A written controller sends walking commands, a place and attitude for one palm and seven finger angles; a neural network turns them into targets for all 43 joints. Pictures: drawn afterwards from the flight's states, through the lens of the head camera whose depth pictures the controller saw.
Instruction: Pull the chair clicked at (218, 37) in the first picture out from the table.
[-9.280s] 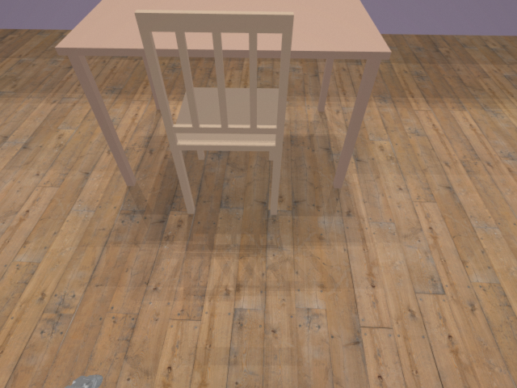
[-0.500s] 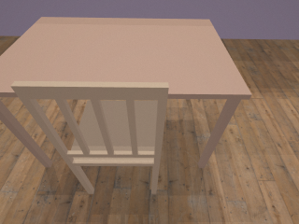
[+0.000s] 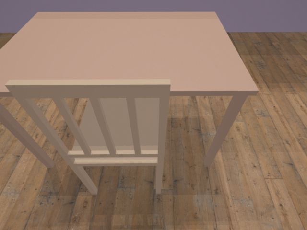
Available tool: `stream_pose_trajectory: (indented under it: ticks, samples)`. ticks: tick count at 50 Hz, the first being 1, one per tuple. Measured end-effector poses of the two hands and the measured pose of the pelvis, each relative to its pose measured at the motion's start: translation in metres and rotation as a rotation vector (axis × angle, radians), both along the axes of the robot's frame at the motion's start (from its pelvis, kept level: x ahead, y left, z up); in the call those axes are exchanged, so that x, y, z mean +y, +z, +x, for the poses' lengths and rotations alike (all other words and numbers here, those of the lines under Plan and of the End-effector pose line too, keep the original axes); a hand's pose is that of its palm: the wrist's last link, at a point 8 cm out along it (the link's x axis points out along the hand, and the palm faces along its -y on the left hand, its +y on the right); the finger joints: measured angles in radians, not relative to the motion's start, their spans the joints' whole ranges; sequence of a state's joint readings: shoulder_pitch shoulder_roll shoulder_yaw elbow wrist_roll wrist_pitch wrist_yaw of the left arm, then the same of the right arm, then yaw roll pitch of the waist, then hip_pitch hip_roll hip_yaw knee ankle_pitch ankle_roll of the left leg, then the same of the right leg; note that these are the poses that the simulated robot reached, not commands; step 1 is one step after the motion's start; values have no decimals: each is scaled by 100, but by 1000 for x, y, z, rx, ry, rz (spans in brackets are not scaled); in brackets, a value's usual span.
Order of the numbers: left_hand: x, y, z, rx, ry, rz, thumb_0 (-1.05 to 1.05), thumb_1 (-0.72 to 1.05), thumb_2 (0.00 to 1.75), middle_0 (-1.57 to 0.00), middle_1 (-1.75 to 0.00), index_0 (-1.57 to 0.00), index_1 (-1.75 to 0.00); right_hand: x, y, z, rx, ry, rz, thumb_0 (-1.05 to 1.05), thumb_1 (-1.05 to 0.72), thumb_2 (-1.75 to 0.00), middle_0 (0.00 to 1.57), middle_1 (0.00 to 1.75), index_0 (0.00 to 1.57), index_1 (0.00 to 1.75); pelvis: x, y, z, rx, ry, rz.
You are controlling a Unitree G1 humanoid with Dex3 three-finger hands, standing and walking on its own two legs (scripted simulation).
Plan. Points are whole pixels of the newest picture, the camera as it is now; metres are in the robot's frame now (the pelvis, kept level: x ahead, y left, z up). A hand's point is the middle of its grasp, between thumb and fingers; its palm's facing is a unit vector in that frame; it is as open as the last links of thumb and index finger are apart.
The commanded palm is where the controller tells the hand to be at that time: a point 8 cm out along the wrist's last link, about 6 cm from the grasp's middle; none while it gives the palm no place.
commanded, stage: raise the hand toward the chair's back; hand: left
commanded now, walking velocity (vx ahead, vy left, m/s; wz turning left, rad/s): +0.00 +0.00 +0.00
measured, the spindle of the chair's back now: (105, 129) +0.46 +0.20 -0.07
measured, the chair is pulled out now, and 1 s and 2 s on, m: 0.00 0.00 0.00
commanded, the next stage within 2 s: none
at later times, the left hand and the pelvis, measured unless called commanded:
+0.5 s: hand (84, 227) +0.15 +0.19 -0.07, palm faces +0.17 -0.98 -0.08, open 10.6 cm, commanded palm +0.13 +0.23 -0.06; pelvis -0.03 +0.00 -0.11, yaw +4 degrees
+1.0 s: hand (82, 206) +0.19 +0.20 -0.06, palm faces +0.05 -1.00 -0.06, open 14.9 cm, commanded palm +0.16 +0.26 -0.05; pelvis -0.02 +0.01 -0.10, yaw +2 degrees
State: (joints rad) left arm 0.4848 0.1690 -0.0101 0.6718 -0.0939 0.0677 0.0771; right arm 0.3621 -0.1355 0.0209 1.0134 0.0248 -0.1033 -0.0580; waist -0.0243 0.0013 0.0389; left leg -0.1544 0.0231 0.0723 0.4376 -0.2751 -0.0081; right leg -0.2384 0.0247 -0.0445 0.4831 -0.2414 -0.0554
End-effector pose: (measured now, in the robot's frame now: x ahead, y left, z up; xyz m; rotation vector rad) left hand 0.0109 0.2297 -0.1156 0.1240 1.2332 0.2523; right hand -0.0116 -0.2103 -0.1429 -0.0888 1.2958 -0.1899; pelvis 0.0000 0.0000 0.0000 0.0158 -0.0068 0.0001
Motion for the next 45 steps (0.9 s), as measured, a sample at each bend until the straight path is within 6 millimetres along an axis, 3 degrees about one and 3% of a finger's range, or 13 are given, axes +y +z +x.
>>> stream_pose_trajectory:
  ticks: [2,5,8,10,13,15,19,21,25,31,35,39,45]
  samples:
    - [13,27,37,-199,-2,59,6,96,88,-21,-29,-20,-29,-17,5,19,-132,9,-51,2,-92,-90,21,30,20,30,2,-3,-4,13,19,-2]
    - [15,60,101,-522,-51,81,5,91,87,-20,-29,-19,-29,-42,12,57,-325,63,-131,2,-92,-90,21,30,20,30,3,-13,-12,77,46,-1]
    - [0,84,156,-863,-103,25,4,85,85,-19,-28,-18,-28,-63,21,99,-503,120,-188,2,-91,-90,20,30,20,30,3,-31,-18,156,46,3]
    - [-16,92,175,-1066,-128,-62,3,80,83,-18,-27,-18,-27,-70,26,129,-605,153,-205,2,-91,-90,20,30,20,30,2,-46,-20,199,35,9]
    - [-35,87,175,-1261,-206,-148,2,72,81,-18,-26,-18,-26,-70,29,169,-724,195,-205,2,-91,-90,20,30,20,30,0,-70,-22,245,20,16]
    - [-40,71,164,-1250,-243,-160,1,67,79,-18,-26,-17,-26,-63,26,193,-773,216,-186,2,-91,-90,20,30,20,30,-1,-84,-23,259,18,19]
    - [-27,38,128,-1074,-196,-115,1,57,75,-18,-25,-17,-24,-33,13,228,-818,264,-118,1,-91,-90,20,30,20,30,-3,-101,-25,275,30,10]
    - [-13,34,113,-1032,-148,-57,1,52,73,-17,-24,-17,-24,-14,3,237,-820,297,-77,1,-91,-90,20,30,20,30,-3,-106,-26,284,42,-4]
    - [6,53,106,-1125,-137,29,1,42,69,-16,-22,-16,-22,19,-25,236,-782,368,4,1,-90,-90,20,30,20,30,-4,-114,-29,307,67,-33]
    - [-1,59,137,-1172,-254,-59,1,28,63,-14,-20,-14,-20,37,-64,202,-643,332,67,1,-90,-90,21,30,21,30,-2,-119,-34,335,70,-45]
    - [3,49,152,-1067,-251,-96,0,19,59,-13,-19,-13,-18,24,-69,173,-554,250,37,2,-90,-90,21,30,21,30,1,-113,-33,335,59,-39]
    - [16,56,156,-1068,-206,-55,0,9,55,-13,-17,-12,-17,2,-61,153,-512,203,-29,2,-90,-90,21,30,21,30,3,-106,-29,330,50,-37]
    - [23,66,156,-1135,-217,-36,0,-4,49,-11,-15,-11,-15,-26,-44,147,-513,197,-127,2,-90,-90,20,30,20,30,8,-102,-25,328,48,-39]
